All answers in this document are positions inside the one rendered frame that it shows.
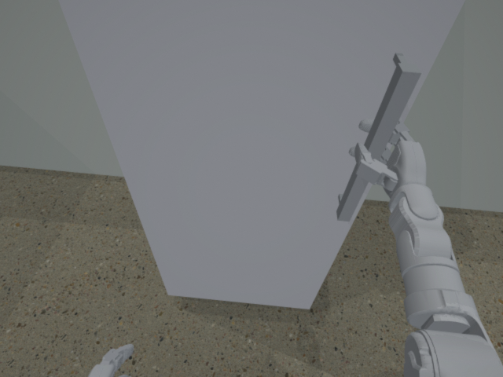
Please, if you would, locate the robot left hand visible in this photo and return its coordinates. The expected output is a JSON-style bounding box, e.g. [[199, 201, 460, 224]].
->
[[88, 344, 134, 377]]

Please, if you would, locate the fridge door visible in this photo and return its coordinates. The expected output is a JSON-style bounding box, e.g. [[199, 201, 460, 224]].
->
[[58, 0, 465, 309]]

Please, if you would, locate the handle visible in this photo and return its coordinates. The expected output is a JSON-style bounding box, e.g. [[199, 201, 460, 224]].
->
[[336, 53, 421, 221]]

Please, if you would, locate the right robot upper arm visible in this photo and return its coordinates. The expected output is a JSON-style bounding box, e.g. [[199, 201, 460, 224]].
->
[[403, 329, 503, 377]]

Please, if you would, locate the robot right hand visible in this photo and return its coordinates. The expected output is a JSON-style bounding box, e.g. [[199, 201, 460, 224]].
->
[[349, 118, 427, 198]]

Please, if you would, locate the robot right forearm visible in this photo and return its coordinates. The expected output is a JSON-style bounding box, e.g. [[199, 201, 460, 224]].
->
[[388, 184, 503, 373]]

